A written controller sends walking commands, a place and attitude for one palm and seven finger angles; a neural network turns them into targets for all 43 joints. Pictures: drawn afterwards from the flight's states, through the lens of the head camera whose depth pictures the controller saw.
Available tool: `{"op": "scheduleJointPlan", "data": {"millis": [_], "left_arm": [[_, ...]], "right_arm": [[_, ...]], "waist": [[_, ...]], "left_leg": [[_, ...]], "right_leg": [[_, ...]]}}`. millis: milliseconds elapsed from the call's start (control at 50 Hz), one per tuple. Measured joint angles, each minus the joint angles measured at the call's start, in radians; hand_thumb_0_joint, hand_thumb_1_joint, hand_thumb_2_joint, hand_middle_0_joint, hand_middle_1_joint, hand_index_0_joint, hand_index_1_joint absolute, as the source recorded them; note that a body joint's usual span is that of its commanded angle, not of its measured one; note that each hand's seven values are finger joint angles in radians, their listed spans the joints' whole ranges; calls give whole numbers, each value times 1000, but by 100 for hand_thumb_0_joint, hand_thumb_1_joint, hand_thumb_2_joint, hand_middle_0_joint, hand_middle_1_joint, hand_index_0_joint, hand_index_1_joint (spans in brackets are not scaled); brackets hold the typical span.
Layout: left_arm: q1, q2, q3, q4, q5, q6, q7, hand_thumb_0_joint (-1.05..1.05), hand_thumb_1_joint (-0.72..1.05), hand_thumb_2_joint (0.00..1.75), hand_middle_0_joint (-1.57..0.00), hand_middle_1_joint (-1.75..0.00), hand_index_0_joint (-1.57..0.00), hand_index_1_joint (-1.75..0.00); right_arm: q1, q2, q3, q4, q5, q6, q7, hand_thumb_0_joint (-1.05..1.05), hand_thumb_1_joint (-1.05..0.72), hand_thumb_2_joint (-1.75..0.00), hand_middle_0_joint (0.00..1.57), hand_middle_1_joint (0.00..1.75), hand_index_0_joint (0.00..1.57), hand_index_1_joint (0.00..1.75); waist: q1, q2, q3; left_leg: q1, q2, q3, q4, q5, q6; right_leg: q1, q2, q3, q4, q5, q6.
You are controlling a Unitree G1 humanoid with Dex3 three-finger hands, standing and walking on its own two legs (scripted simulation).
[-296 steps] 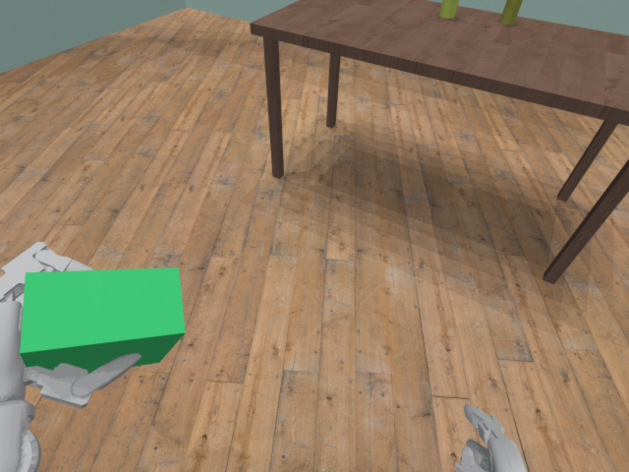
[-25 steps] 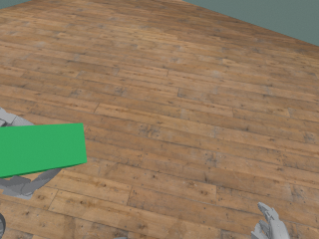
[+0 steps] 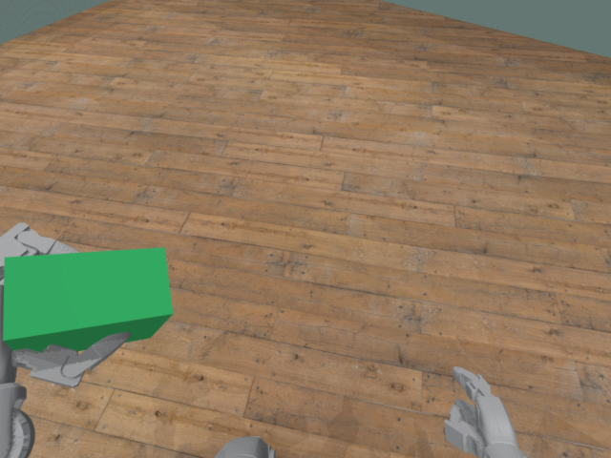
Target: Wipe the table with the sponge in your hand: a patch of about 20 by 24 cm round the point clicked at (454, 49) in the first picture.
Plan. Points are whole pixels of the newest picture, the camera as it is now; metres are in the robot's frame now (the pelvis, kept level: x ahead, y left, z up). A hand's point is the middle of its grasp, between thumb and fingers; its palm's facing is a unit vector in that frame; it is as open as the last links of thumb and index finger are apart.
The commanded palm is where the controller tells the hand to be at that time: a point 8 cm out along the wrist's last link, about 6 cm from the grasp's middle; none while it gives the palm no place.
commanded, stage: turn to face it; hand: left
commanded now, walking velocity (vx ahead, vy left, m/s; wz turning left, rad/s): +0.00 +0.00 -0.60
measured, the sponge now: (114, 303) +0.23 +0.21 +0.15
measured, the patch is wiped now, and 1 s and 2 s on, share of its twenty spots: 0.00 0.00 0.00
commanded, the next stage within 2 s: none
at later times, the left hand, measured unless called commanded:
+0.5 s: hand (220, 251) +0.29 +0.11 +0.16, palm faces +0.07 -0.83 -0.55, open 10.0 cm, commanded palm +0.23 +0.18 +0.18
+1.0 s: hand (298, 281) +0.25 +0.03 +0.18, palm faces -0.11 -0.90 -0.42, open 10.0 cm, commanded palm +0.23 +0.09 +0.18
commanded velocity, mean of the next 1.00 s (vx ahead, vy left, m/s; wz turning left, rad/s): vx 0.00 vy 0.00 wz -0.60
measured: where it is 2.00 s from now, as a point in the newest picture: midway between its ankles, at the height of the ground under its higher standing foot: outside the picture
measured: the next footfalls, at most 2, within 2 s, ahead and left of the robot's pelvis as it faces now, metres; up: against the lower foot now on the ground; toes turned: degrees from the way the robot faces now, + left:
left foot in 0.14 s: +0.08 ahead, +0.13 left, +0.00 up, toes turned +3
right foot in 0.48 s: +0.02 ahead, -0.14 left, +0.00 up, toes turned -26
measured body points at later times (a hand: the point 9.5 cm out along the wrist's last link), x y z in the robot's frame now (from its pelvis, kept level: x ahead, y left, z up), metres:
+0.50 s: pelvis -0.01 -0.04 -0.01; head +0.06 -0.08 +0.43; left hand +0.28 +0.16 +0.19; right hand +0.09 -0.27 -0.12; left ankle +0.04 +0.13 -0.73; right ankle -0.02 -0.12 -0.74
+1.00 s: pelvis -0.06 -0.05 +0.00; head -0.04 -0.08 +0.45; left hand +0.25 +0.08 +0.21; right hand -0.03 -0.37 -0.08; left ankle +0.00 +0.10 -0.70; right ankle -0.02 -0.12 -0.73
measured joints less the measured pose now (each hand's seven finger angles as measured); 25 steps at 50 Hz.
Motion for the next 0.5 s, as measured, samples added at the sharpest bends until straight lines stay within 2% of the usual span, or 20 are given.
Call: {"op": "scheduleJointPlan", "data": {"millis": [80,140,160,200,240,280,360,460,480,500], "left_arm": [[24,41,9,-81,-5,-13,2,-1,-49,99,-75,-134,-76,-133],[36,72,31,-126,-9,-23,7,-1,-49,99,-75,-134,-76,-133],[28,85,40,-127,-9,-26,7,-1,-49,99,-75,-134,-76,-133],[13,99,58,-101,-8,-35,4,-1,-49,99,-75,-134,-76,-133],[3,96,63,-69,-2,-35,0,-1,-49,99,-75,-134,-76,-133],[-1,82,54,-58,1,-23,-4,-1,-49,99,-75,-134,-76,-133],[7,64,28,-74,3,-6,-13,-1,-49,100,-75,-134,-76,-133],[20,98,36,-79,-4,4,-21,-1,-49,100,-75,-134,-76,-133],[23,113,44,-84,-4,6,-21,-1,-49,100,-75,-134,-76,-133],[16,112,44,-85,0,5,-21,-1,-49,100,-75,-134,-76,-133]], "right_arm": [[-5,-28,-28,-56,0,1,-1,2,-90,-90,20,30,20,30],[2,-44,-44,-92,6,7,1,2,-90,-90,20,30,20,30],[4,-37,-50,-96,8,10,-1,2,-90,-90,20,30,20,30],[12,-19,-53,-108,7,13,-3,2,-90,-90,20,30,19,30],[24,-1,-48,-118,3,6,6,2,-90,-90,20,30,19,30],[39,15,-36,-121,6,-1,25,1,-90,-90,20,30,19,30],[70,50,-1,-126,9,-12,51,1,-90,-90,20,30,20,30],[100,81,25,-125,11,-24,62,1,-90,-90,21,30,20,30],[108,82,26,-127,14,-26,65,1,-90,-90,21,30,20,30],[104,72,23,-121,16,-25,66,1,-90,-90,21,30,20,30]], "waist": [[-9,-40,-7],[-15,-45,-20],[-15,-61,-20],[-6,-77,-23],[-6,-55,-19],[-2,-31,-11],[3,3,9],[-3,27,45],[-7,28,50],[-12,50,66]], "left_leg": [[38,-3,14,-195,63,-6],[119,3,28,-378,181,3],[128,-1,43,-387,194,24],[136,6,75,-376,174,48],[148,36,89,-375,160,50],[166,69,105,-389,162,42],[185,127,143,-401,168,16],[168,190,183,-349,152,-29],[153,202,184,-312,137,-40],[127,227,164,-256,120,-36]], "right_leg": [[-19,23,37,-8,7,0],[-42,50,64,31,-13,9],[-50,47,79,55,-25,14],[-91,48,98,172,-139,50],[-134,49,78,328,-203,77],[-155,36,53,392,-181,93],[-140,4,10,314,-122,113],[-52,2,-23,109,-75,119],[-20,4,-30,49,-30,110],[-16,23,-41,45,-35,74]]}}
